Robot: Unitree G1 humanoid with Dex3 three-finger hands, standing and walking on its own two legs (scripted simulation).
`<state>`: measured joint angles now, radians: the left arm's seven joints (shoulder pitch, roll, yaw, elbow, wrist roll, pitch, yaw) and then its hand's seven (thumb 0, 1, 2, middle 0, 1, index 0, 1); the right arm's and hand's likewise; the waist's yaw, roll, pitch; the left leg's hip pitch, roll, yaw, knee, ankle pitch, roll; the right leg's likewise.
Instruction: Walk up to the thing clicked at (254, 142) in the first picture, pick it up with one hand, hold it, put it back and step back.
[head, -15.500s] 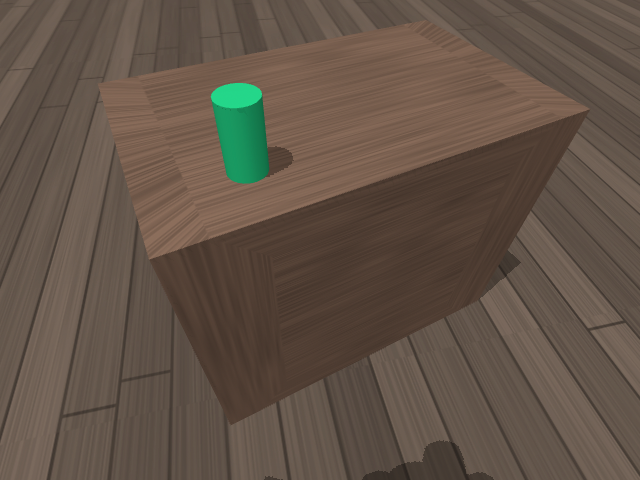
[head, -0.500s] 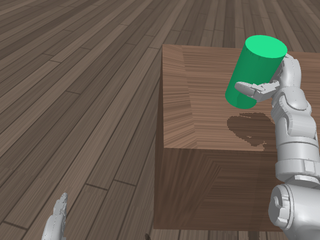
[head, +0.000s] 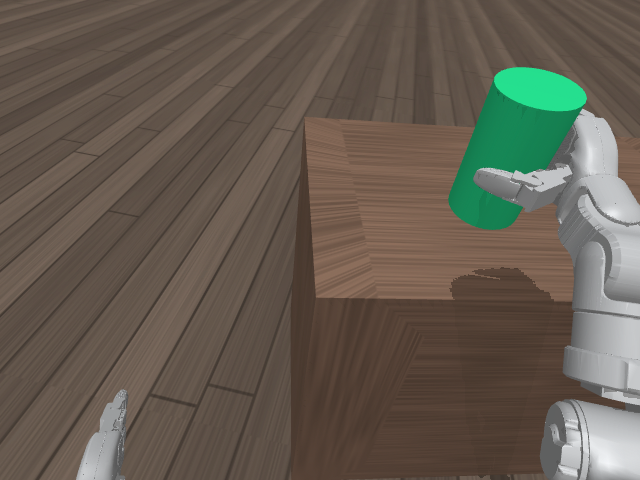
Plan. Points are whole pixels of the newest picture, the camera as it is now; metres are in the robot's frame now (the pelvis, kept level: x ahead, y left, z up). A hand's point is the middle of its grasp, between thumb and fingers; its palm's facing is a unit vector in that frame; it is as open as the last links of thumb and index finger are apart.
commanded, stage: lift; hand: right
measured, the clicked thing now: (506, 154) +0.37 -0.16 +0.29
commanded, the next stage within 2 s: hold in 0.44 s
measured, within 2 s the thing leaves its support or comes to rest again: neither
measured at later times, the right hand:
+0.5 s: hand (538, 146) +0.35 -0.17 +0.31, palm faces +0.13 +0.99 -0.05, open 11.2 cm
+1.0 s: hand (546, 142) +0.33 -0.17 +0.33, palm faces +0.10 +0.99 -0.06, open 11.2 cm
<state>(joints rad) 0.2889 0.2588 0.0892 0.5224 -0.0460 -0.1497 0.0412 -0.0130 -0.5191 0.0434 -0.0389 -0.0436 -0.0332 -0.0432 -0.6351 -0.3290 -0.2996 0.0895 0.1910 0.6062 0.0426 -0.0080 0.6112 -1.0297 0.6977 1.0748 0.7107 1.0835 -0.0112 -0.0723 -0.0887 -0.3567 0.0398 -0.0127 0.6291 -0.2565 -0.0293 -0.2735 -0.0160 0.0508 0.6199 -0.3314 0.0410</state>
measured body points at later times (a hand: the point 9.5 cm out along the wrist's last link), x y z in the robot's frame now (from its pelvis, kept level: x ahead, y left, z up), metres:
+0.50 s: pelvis +0.00 +0.00 +0.00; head -0.05 +0.04 +0.45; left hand +0.18 +0.25 -0.06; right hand +0.33 -0.23 +0.32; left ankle +0.05 +0.14 -0.72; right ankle +0.00 -0.15 -0.72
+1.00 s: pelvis +0.00 +0.00 +0.00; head -0.05 +0.04 +0.45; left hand +0.19 +0.25 -0.06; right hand +0.32 -0.22 +0.33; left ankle +0.05 +0.14 -0.72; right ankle +0.00 -0.15 -0.72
